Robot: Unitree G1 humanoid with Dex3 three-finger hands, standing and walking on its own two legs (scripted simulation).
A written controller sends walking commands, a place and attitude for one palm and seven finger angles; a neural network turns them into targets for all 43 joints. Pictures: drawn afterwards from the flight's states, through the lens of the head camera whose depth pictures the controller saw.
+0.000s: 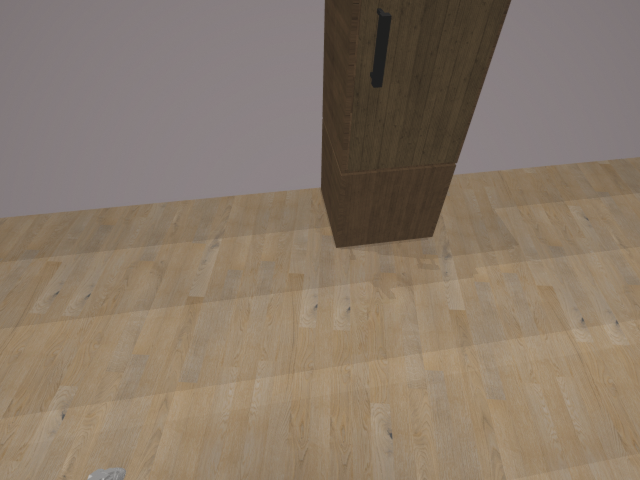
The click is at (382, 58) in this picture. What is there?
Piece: cupboard door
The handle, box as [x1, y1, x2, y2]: [370, 8, 391, 87]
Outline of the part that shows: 380,8 377,8 379,19 373,71 370,72 370,76 372,78 371,83 373,87 381,86 391,16 389,13 385,13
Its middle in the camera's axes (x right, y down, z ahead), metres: +0.15 -0.50 +1.02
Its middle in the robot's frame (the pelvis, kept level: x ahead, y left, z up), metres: +1.12 -0.10 +0.07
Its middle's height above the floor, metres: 0.85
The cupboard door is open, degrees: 0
